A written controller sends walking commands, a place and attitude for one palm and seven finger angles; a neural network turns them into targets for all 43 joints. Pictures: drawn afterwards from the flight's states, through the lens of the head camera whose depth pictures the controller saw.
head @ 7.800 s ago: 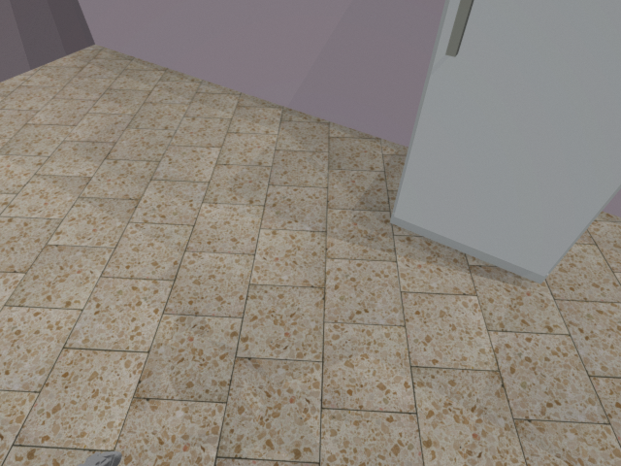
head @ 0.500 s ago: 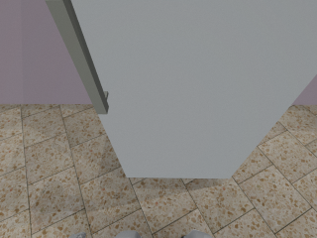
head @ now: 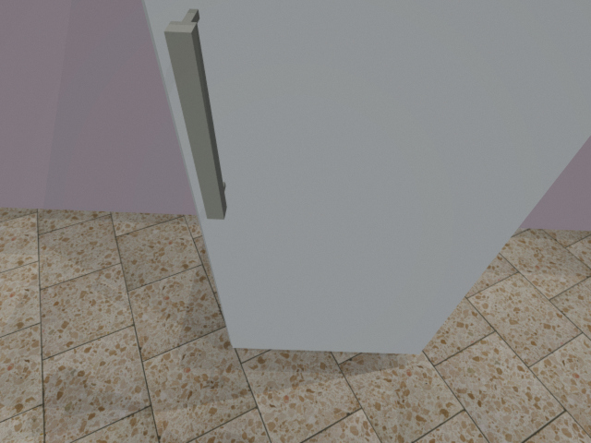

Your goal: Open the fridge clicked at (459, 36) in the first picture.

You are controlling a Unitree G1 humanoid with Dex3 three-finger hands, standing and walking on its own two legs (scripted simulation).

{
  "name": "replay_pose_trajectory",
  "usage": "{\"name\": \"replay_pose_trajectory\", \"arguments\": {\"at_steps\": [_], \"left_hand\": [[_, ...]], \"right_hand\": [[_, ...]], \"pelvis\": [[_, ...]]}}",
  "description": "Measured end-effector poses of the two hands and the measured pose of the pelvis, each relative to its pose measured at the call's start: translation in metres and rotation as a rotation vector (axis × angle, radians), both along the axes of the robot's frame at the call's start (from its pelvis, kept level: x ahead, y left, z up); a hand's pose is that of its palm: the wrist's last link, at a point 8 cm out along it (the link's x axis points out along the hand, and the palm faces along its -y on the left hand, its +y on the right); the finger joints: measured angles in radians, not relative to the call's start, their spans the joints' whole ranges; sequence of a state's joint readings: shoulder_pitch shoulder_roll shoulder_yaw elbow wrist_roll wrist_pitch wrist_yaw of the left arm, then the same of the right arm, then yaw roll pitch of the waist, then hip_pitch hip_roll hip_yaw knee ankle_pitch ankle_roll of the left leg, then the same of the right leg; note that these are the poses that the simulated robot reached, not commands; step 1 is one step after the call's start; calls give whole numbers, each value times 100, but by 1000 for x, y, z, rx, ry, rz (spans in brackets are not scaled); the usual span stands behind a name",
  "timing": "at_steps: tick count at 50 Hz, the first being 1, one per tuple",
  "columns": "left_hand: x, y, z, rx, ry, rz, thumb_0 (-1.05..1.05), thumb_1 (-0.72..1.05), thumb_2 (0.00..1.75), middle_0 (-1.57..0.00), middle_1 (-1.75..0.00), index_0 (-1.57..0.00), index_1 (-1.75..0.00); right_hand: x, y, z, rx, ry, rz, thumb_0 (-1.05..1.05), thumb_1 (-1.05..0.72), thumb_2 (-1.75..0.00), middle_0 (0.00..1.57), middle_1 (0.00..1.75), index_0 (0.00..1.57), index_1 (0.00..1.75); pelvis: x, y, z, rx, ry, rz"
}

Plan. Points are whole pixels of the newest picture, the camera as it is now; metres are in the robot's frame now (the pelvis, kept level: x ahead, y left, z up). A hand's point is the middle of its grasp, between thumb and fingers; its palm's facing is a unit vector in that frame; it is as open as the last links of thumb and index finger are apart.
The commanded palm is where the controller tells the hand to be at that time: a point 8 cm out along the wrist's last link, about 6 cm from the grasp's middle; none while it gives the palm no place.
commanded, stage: come to a stop and stand still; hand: left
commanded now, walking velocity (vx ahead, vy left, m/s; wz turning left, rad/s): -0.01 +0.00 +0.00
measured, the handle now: (206, 129) +0.47 +0.16 +0.18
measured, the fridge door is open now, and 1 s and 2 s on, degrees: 0 0 0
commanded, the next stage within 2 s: look again from close up in 0.66 s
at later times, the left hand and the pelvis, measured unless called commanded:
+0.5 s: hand out of the picture -0.01 +0.15 -0.17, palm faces +0.00 -0.98 -0.21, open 7.4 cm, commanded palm none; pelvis -0.02 -0.02 +0.00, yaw -1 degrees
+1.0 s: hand out of the picture +0.01 +0.15 -0.17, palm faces +0.01 -0.98 -0.20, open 7.4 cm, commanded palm none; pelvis -0.01 -0.02 +0.00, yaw -1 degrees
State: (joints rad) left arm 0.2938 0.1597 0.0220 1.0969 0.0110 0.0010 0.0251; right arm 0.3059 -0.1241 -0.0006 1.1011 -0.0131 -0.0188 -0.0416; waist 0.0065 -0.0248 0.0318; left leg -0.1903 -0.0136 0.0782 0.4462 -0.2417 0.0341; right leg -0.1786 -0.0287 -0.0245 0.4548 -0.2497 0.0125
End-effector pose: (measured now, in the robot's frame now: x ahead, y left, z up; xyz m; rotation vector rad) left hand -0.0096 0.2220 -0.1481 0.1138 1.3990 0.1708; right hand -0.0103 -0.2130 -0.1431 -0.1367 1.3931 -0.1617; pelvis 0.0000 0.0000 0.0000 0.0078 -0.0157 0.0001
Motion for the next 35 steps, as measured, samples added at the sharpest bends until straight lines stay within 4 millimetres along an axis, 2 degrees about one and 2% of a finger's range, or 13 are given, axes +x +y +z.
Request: {"name": "replay_pose_trajectory", "arguments": {"at_steps": [6, 11, 35], "left_hand": [[-22, -13, 2, 9, 36, -31, 1, 91, 90, -20, -30, -19, -30], [-28, -15, 5, 24, 20, -32, 1, 91, 89, -20, -30, -20, -30], [4, -24, 7, 25, -51, -59, 1, 91, 89, -20, -30, -20, -30]], "right_hand": [[-15, 0, -9, 39, 5, -7, 1, -92, -90, 20, 30, 20, 30], [-16, 0, -17, 62, -23, 4, 1, -92, -90, 20, 30, 20, 30], [-10, -28, -6, 23, -21, 11, 1, -91, -90, 19, 30, 20, 30]], "pelvis": [[-11, -3, -3, -20, -1, -2], [-15, -5, -6, -10, -5, 0], [-11, -24, 0, 3, -8, -14]]}}
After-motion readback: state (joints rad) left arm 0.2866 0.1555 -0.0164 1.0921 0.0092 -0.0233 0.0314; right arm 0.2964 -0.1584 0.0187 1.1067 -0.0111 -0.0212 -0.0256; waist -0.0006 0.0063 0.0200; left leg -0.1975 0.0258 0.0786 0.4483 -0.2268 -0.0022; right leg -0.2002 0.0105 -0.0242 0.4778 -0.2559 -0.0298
